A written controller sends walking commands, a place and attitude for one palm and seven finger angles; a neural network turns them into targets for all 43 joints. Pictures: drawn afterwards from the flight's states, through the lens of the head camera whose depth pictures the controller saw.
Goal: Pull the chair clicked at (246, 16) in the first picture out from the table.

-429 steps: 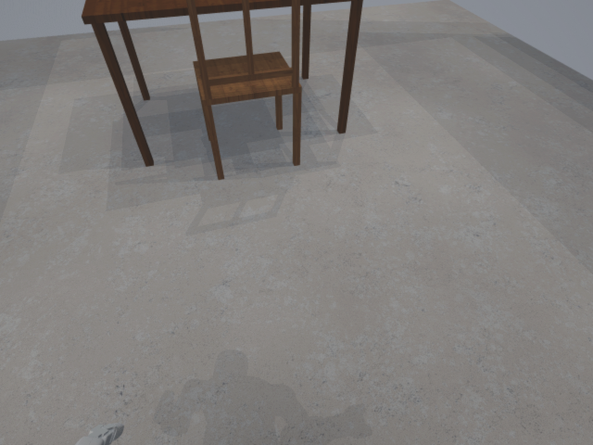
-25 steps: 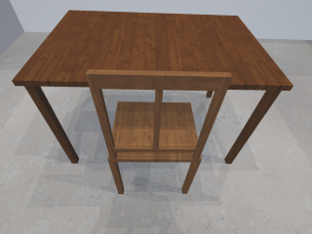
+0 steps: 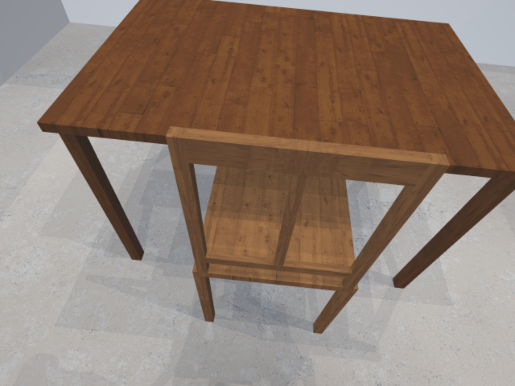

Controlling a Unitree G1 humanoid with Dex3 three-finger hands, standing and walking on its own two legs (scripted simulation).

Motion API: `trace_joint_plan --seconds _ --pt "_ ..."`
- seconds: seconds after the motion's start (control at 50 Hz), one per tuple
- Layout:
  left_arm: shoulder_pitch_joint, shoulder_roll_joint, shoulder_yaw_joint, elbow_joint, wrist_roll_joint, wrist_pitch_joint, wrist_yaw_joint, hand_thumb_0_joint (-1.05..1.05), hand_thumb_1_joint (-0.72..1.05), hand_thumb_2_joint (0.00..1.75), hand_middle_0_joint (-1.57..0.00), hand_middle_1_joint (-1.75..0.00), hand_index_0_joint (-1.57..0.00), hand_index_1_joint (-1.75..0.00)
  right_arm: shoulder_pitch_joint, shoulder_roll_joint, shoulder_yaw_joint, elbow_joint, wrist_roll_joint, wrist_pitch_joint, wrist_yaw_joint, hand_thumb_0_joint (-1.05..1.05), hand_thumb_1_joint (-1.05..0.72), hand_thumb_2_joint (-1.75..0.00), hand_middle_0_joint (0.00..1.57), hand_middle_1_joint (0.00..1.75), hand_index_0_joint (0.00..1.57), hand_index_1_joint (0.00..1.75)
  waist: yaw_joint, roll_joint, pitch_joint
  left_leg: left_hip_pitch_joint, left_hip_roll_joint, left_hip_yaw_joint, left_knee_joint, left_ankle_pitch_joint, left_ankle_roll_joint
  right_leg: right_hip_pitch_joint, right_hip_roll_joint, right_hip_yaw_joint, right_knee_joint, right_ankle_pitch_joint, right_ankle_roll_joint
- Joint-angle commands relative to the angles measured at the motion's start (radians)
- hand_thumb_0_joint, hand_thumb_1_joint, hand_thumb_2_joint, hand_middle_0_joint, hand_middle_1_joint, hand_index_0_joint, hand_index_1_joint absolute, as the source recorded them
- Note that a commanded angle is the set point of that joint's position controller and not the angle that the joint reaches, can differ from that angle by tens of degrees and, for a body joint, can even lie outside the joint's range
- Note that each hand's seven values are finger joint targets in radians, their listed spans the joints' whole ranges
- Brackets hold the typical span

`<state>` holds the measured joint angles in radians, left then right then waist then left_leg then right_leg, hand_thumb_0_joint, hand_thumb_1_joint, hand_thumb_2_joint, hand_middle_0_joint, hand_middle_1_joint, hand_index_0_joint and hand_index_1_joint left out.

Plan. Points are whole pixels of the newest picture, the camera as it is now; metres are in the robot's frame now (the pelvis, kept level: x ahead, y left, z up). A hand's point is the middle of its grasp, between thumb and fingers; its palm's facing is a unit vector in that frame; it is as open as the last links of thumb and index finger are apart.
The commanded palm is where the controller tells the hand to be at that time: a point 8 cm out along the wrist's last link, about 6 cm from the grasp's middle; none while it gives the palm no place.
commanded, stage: come to a stop and stand still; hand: left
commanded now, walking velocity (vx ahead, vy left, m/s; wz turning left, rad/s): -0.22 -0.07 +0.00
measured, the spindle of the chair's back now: (287, 225) +0.43 -0.03 -0.07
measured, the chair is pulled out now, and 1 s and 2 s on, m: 0.00 0.00 0.00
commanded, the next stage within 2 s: look again from close up in 1.18 s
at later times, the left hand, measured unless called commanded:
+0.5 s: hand out of the picture +0.04 +0.16 -0.18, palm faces +0.03 -0.98 -0.22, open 7.3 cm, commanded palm none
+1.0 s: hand out of the picture -0.11 +0.14 -0.17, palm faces +0.03 -0.98 -0.19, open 7.4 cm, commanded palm none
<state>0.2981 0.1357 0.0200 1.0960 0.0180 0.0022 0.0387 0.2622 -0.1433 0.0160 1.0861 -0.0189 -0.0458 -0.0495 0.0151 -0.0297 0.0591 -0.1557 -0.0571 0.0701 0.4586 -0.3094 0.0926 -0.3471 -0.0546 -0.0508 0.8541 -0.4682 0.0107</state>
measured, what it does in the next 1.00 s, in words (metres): steps on the spot: right foot, then left foot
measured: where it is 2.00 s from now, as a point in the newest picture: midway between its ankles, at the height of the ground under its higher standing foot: outside the picture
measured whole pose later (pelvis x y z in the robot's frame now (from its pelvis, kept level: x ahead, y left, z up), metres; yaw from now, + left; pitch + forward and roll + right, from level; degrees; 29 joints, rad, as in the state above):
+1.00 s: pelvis -0.06 -0.02 +0.00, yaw -1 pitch -1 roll +1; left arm 0.39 0.12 0.00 1.09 0.02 0.00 0.03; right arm 0.26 -0.16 -0.01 1.08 0.00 0.02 -0.02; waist 0.01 0.00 0.05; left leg -0.24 -0.02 0.05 0.44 -0.17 0.01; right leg -0.14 0.00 -0.02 0.50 -0.34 -0.03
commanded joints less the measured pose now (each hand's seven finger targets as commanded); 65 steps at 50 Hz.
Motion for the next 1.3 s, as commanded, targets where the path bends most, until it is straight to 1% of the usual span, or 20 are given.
trace_joint_plan --seconds 0.0,0.16,0.2,0.22,0.24,0.34,0.42,0.48,0.52,0.56,0.62,0.7,0.78,0.82,0.86,0.98,1.14,1.24,1.26,1.28 --pt "0.063 0.048 0.003 -0.044 -0.006 0.005 0.011 0.0 0.9 0.9 -0.2 -0.3 -0.2 -0.3 0.068 -0.135 -0.037 -0.027 0.013 0.008 -0.008 0.0 -0.9 -0.9 0.2 0.3 0.2 0.3 -0.009 0.103 -0.05 0.141 0.296 -0.172 -0.067 1.078 0.072 -0.011 0.0 0.004 -0.133 0.1 0.005" --pt "0.045 0.105 0.037 -0.101 0.006 0.006 0.009 0.0 0.9 0.9 -0.2 -0.3 -0.2 -0.3 0.011 -0.159 -0.077 -0.073 0.004 0.044 -0.001 0.0 -0.9 -0.9 0.2 0.3 0.2 0.3 0.022 0.112 -0.058 0.097 0.267 -0.152 0.06 0.885 0.014 0.09 0.002 0.018 -0.315 0.309 -0.026" --pt "0.078 0.177 0.047 -0.097 0.014 -0.013 0.012 0.0 0.9 0.9 -0.2 -0.3 -0.2 -0.3 0.045 -0.123 -0.083 -0.085 0.017 0.047 0.006 0.0 -0.9 -0.9 0.2 0.3 0.2 0.3 0.023 -0.099 -0.113 -0.045 0.115 -0.078 0.242 0.433 -0.067 0.246 -0.149 0.196 -0.352 0.956 -0.108" --pt "0.077 0.211 0.048 -0.097 0.012 -0.018 0.012 0.0 0.9 0.9 -0.2 -0.3 -0.2 -0.3 0.067 -0.095 -0.08 -0.092 0.023 0.055 0.01 0.0 -0.9 -0.9 0.2 0.3 0.2 0.3 0.01 -0.208 -0.132 -0.158 0.022 -0.037 0.341 -0.127 -0.101 0.308 -0.31 0.302 -0.37 1.222 -0.218" --pt "0.077 0.213 0.04 -0.106 0.009 -0.018 0.012 0.0 0.9 0.9 -0.2 -0.3 -0.2 -0.3 0.04 -0.076 -0.075 -0.091 0.023 0.068 0.006 0.0 -0.9 -0.9 0.2 0.3 0.2 0.3 0.026 -0.205 -0.126 -0.177 0.021 -0.083 0.436 -0.344 -0.102 0.275 -0.351 0.317 -0.401 1.21 -0.287" --pt "-0.02 0.215 0.046 -0.164 0.017 -0.007 0.015 0.0 0.9 0.9 -0.2 -0.3 -0.2 -0.3 -0.001 -0.066 -0.07 -0.091 0.018 0.084 0.023 0.0 -0.9 -0.9 0.2 0.3 0.2 0.3 0.009 -0.121 -0.102 -0.208 0.032 -0.081 0.483 -0.247 -0.125 0.189 -0.246 0.229 -0.423 0.926 -0.255" --pt "-0.018 0.244 0.055 -0.172 0.019 0.002 0.013 0.0 0.9 0.9 -0.2 -0.3 -0.2 -0.3 -0.008 -0.056 -0.063 -0.104 0.018 0.08 0.031 0.0 -0.9 -0.9 0.2 0.3 0.2 0.3 0.016 -0.113 -0.108 -0.126 0.025 -0.031 0.264 -0.139 -0.133 0.141 -0.23 0.241 -0.433 0.695 -0.227" --pt "-0.057 0.228 0.05 -0.175 0.009 0.011 0.01 0.0 0.9 0.9 -0.2 -0.3 -0.2 -0.3 0.074 -0.047 -0.053 -0.077 0.017 0.064 0.032 0.0 -0.9 -0.9 0.2 0.3 0.2 0.3 -0.029 -0.086 -0.106 0.086 0.023 -0.006 -0.039 0.085 -0.118 0.014 -0.161 0.193 -0.411 0.396 -0.133" --pt "-0.062 0.161 0.037 -0.186 0.004 0.023 0.007 0.0 0.9 0.9 -0.2 -0.3 -0.2 -0.3 0.075 -0.097 -0.057 -0.076 0.01 0.051 0.029 0.0 -0.9 -0.9 0.2 0.3 0.2 0.3 -0.025 0.078 -0.033 0.077 0.127 -0.105 -0.151 0.101 -0.081 -0.068 -0.046 0.123 -0.324 0.142 -0.064" --pt "-0.05 0.118 0.031 -0.173 0.003 0.037 0.007 0.0 0.9 0.9 -0.2 -0.3 -0.2 -0.3 -0.005 -0.135 -0.054 -0.109 -0.006 0.049 0.029 0.0 -0.9 -0.9 0.2 0.3 0.2 0.3 -0.006 0.285 0.052 -0.232 0.304 -0.305 -0.277 0.053 0.04 0.06 0.04 0.029 -0.108 -0.014 -0.017" --pt "0.039 0.104 0.035 -0.13 0.013 0.052 0.001 0.0 0.9 0.9 -0.2 -0.3 -0.2 -0.3 -0.116 -0.133 -0.045 -0.142 -0.005 0.052 0.026 0.0 -0.9 -0.9 0.2 0.3 0.2 0.3 0.051 0.178 0.088 -0.381 0.278 -0.281 -0.29 -0.074 0.074 0.117 0.031 0.072 0.089 0.047 -0.02" --pt "0.077 0.069 0.023 -0.116 0.008 0.03 -0.002 0.0 0.9 0.9 -0.2 -0.3 -0.2 -0.3 -0.057 -0.144 -0.054 -0.128 -0.005 0.056 0.024 0.0 -0.9 -0.9 0.2 0.3 0.2 0.3 0.03 0.128 0.045 -0.198 0.261 -0.262 -0.233 -0.039 0.073 0.067 0.016 0.034 -0.092 0.029 -0.011" --pt "0.118 0.077 0.007 -0.087 0.006 -0.005 0.007 0.0 0.9 0.9 -0.2 -0.3 -0.2 -0.3 0.051 -0.109 -0.053 -0.093 0.013 0.053 0.025 0.0 -0.9 -0.9 0.2 0.3 0.2 0.3 -0.005 0.011 -0.027 -0.082 0.164 -0.203 -0.061 0.068 -0.014 0.178 -0.022 0.099 -0.527 0.228 -0.023" --pt "0.104 0.139 0.005 -0.088 0.003 -0.014 0.006 0.0 0.9 0.9 -0.2 -0.3 -0.2 -0.3 0.043 -0.071 -0.043 -0.101 0.018 0.052 0.026 0.0 -0.9 -0.9 0.2 0.3 0.2 0.3 -0.025 -0.088 -0.024 -0.072 0.082 -0.103 0.012 0.061 -0.071 0.119 -0.16 0.237 -0.554 0.308 -0.087" --pt "0.081 0.124 0.004 -0.073 0.0 -0.027 0.005 0.0 0.9 0.9 -0.2 -0.3 -0.2 -0.3 0.015 -0.08 -0.041 -0.086 0.01 0.052 0.028 0.0 -0.9 -0.9 0.2 0.3 0.2 0.3 -0.022 -0.199 -0.03 -0.036 0.081 -0.088 0.003 0.147 -0.089 0.115 -0.135 0.222 -0.51 0.485 -0.105" --pt "0.119 0.094 -0.013 -0.047 -0.004 -0.019 0.005 0.0 0.9 0.9 -0.2 -0.3 -0.2 -0.3 0.032 -0.088 -0.031 -0.031 0.016 0.046 0.025 0.0 -0.9 -0.9 0.2 0.3 0.2 0.3 -0.015 0.003 0.022 0.03 0.13 -0.119 -0.078 0.168 -0.073 0.038 -0.061 0.154 -0.525 0.224 -0.06" --pt "0.147 0.08 -0.018 -0.017 -0.004 -0.015 0.004 0.0 0.9 0.9 -0.2 -0.3 -0.2 -0.3 0.059 -0.072 -0.023 0.001 0.014 0.049 0.022 0.0 -0.9 -0.9 0.2 0.3 0.2 0.3 -0.009 0.028 0.085 -0.022 0.125 -0.133 -0.117 0.067 -0.074 0.025 -0.045 0.148 -0.562 0.092 -0.059" --pt "0.142 0.066 -0.017 -0.013 -0.004 -0.019 0.005 0.0 0.9 0.9 -0.2 -0.3 -0.2 -0.3 0.076 -0.065 -0.023 0.009 0.013 0.043 0.02 0.0 -0.9 -0.9 0.2 0.3 0.2 0.3 -0.008 0.026 0.057 -0.009 0.132 -0.131 -0.116 0.101 -0.072 0.044 -0.042 0.141 -0.55 0.142 -0.058" --pt "0.175 0.101 -0.018 0.003 0.017 -0.059 0.035 0.0 0.9 0.9 -0.2 -0.3 -0.2 -0.3 -0.041 -0.098 -0.023 -0.06 0.01 0.019 0.03 0.0 -0.9 -0.9 0.2 0.3 0.2 0.3 0.026 0.017 0.064 -0.11 0.138 -0.106 0.129 0.204 -0.091 0.077 -0.091 0.219 -0.559 0.574 -0.028" --pt "0.101 0.139 -0.013 -0.052 0.004 -0.064 0.03 0.0 0.9 0.9 -0.2 -0.3 -0.2 -0.3 0.046 -0.051 -0.025 -0.085 0.01 0.029 0.037 0.0 -0.9 -0.9 0.2 0.3 0.2 0.3 -0.056 -0.021 -0.018 -0.105 0.111 -0.097 0.112 0.03 -0.087 0.093 -0.143 0.233 -0.561 0.391 -0.065"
